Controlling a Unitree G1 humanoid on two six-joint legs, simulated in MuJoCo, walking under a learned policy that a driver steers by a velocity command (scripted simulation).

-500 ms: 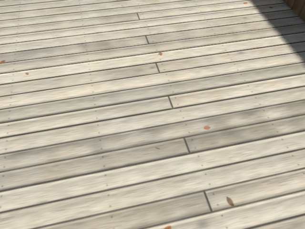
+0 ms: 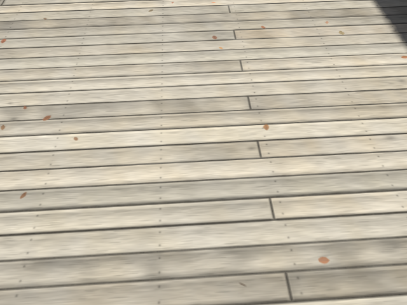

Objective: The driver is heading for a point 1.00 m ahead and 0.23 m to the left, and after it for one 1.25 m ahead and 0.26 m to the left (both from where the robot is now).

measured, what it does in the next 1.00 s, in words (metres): walks ahead, turning left: left foot, then right foot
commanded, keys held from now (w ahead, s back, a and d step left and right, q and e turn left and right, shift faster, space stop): w+q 0.46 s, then w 0.54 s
